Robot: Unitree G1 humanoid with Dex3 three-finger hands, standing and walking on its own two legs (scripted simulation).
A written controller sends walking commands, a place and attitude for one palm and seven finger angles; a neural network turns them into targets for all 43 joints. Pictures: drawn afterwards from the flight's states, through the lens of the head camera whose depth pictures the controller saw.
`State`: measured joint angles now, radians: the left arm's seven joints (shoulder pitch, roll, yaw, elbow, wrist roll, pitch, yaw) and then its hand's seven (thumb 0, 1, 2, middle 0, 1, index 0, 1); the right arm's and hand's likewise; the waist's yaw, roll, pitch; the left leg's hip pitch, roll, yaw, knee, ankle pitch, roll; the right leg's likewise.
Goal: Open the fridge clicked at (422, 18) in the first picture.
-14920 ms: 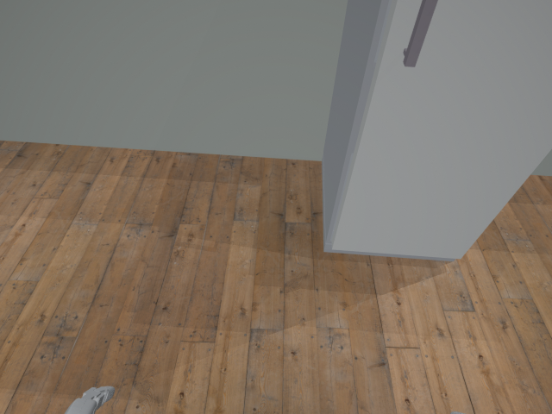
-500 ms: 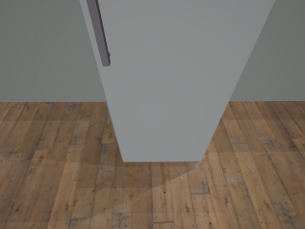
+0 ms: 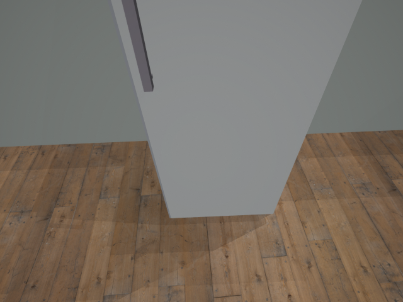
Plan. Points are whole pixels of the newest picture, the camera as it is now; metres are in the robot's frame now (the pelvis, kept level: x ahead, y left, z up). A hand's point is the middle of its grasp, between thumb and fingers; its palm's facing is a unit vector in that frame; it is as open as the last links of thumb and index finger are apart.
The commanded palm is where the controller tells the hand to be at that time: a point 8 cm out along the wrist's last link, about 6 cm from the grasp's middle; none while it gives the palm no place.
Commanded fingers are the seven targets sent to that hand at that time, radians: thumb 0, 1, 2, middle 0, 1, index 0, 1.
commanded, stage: look again from close up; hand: left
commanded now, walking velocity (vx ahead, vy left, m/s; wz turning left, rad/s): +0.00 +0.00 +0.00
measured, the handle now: (136, 22) +0.58 +0.16 +0.28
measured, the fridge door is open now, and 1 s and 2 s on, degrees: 0 0 0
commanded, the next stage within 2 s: shuffle to correct the standing spot in 0.86 s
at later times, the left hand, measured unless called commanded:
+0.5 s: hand out of the picture +0.04 +0.15 -0.17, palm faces +0.02 -0.98 -0.21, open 7.3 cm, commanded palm none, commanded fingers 0.00 0.90 0.90 -0.20 -0.30 -0.20 -0.30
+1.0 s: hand out of the picture +0.06 +0.16 -0.17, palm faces +0.02 -0.97 -0.23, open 7.4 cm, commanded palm none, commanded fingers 0.00 0.90 0.90 -0.20 -0.30 -0.20 -0.30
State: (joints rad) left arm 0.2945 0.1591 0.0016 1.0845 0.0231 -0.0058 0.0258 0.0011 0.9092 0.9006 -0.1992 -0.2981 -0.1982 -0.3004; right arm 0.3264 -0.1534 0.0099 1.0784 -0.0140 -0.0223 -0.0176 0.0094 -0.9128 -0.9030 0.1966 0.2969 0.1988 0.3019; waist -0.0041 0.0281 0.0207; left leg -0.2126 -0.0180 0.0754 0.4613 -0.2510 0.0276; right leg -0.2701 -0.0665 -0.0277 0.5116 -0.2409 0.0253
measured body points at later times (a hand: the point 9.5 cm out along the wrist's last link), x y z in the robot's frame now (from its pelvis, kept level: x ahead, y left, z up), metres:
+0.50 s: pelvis +0.03 -0.03 +0.00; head +0.04 -0.04 +0.45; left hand +0.04 +0.20 -0.15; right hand +0.05 -0.26 -0.16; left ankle +0.00 +0.10 -0.74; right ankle +0.02 -0.13 -0.74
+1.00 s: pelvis +0.03 -0.04 +0.00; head +0.05 -0.04 +0.45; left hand +0.05 +0.21 -0.15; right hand +0.05 -0.27 -0.16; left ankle +0.00 +0.10 -0.74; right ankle +0.02 -0.13 -0.74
